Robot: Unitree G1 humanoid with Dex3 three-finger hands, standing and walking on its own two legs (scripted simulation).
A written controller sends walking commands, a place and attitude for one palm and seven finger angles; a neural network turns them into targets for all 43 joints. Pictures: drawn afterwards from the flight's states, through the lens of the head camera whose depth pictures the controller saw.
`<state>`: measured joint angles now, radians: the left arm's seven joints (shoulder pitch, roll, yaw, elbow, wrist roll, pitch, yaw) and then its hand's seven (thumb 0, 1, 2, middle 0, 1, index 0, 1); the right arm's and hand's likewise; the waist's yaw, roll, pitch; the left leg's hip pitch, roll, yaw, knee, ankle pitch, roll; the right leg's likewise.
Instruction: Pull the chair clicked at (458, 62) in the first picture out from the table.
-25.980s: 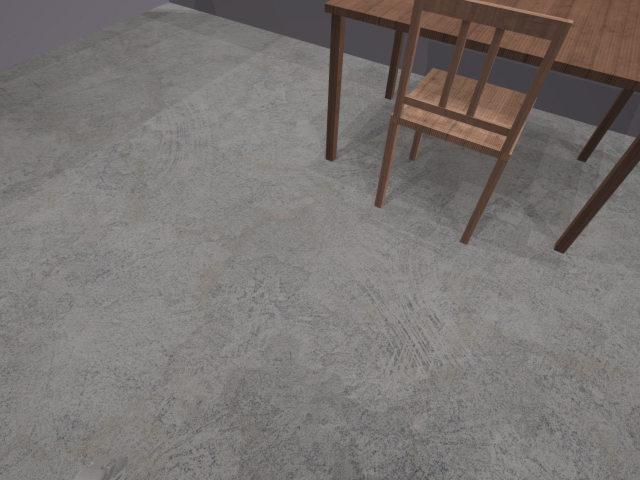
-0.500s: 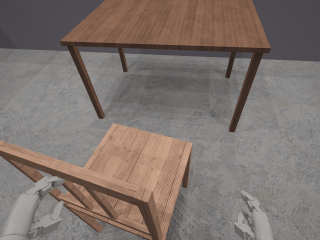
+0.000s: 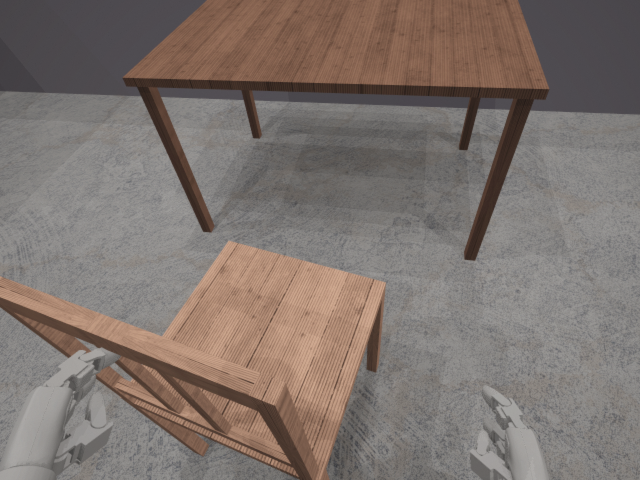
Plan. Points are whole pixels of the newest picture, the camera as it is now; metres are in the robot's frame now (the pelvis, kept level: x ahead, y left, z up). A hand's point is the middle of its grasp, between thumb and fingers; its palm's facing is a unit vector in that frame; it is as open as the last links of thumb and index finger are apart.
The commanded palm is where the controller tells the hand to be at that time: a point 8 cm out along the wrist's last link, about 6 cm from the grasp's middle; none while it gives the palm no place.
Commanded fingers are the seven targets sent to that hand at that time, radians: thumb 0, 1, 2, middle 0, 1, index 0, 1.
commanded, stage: step back with the hand held close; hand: left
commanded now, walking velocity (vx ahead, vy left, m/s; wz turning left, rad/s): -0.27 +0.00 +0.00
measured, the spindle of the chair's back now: (144, 377) +0.24 +0.32 -0.07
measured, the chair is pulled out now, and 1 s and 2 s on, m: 0.71 0.70 0.70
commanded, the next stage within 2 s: stop stepping back and stand still in 1.00 s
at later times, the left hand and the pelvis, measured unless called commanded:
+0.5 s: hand out of the picture +0.10 +0.29 +0.20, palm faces +0.41 -0.72 -0.56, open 7.1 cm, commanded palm +0.05 +0.32 +0.19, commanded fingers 0.00 0.90 0.90 -0.20 -0.30 -0.20 -0.30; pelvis -0.09 +0.02 +0.00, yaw +0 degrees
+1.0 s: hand out of the picture +0.01 +0.32 +0.18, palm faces +0.43 -0.74 -0.51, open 7.4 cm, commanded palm -0.04 +0.36 +0.19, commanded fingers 0.00 0.90 0.90 -0.20 -0.30 -0.20 -0.30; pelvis -0.18 +0.06 +0.00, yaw +0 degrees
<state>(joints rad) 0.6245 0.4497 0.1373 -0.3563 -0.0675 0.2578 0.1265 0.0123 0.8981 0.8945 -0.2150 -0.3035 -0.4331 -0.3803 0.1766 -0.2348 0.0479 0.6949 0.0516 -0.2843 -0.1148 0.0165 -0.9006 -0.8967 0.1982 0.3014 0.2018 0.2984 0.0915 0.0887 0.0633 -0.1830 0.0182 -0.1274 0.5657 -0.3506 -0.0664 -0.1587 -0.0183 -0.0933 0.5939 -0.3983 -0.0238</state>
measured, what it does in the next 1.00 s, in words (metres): walks backwards: right foot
